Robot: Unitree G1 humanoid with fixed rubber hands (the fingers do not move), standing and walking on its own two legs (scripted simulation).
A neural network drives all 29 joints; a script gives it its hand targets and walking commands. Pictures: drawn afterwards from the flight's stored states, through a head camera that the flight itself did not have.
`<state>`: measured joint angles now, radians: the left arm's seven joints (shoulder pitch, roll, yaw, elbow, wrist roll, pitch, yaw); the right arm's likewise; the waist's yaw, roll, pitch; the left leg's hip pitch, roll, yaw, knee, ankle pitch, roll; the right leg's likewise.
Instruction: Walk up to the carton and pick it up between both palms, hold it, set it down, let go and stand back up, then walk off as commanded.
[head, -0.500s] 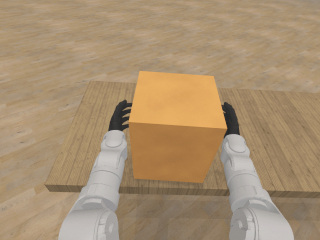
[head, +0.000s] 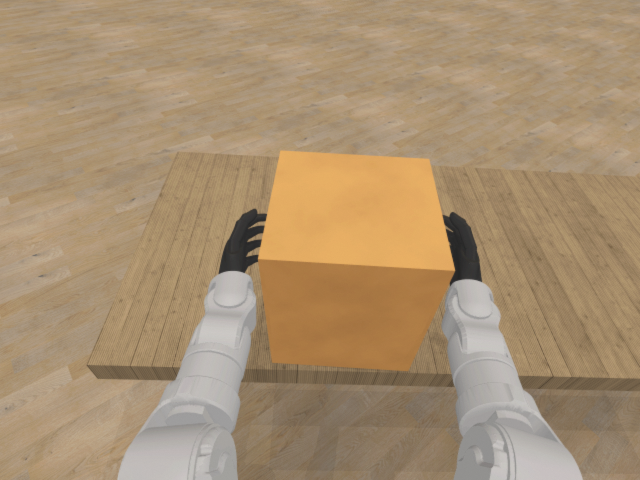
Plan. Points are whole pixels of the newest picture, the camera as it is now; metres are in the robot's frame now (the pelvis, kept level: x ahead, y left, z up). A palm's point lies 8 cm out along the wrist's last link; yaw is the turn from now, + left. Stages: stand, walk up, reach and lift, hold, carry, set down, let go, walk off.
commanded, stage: set down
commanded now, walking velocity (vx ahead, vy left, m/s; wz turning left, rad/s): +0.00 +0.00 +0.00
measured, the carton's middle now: (346, 265) +0.42 -0.06 +0.04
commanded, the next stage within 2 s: none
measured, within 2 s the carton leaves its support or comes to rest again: neither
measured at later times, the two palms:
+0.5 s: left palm (240, 269) +0.39 +0.09 +0.07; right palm (464, 280) +0.36 -0.21 +0.08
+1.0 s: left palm (241, 280) +0.39 +0.09 +0.04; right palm (458, 294) +0.36 -0.21 +0.04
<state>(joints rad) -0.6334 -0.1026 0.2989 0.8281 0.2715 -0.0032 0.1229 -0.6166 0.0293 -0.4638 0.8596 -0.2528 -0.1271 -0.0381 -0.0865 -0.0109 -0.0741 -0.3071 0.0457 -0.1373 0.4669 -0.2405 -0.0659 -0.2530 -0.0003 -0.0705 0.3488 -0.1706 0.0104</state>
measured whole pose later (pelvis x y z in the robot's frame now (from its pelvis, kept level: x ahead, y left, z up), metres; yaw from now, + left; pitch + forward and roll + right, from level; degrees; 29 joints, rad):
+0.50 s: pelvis +0.00 +0.00 +0.00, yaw +0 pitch +5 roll -2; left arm -0.63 -0.13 0.38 0.83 0.35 -0.06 0.09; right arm -0.61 0.07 -0.56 0.86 -0.35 -0.19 -0.02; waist -0.09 -0.01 -0.07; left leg -0.30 0.05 -0.14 0.45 -0.24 -0.07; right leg -0.25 0.00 -0.07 0.35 -0.17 0.01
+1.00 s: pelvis +0.01 +0.00 +0.00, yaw +0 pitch +5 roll -2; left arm -0.63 -0.09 0.30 0.90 0.21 -0.07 0.14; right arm -0.63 0.02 -0.51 1.00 -0.19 -0.21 -0.04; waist -0.09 -0.01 -0.03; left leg -0.31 0.05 -0.14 0.45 -0.24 -0.07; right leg -0.26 0.00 -0.07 0.35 -0.18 0.01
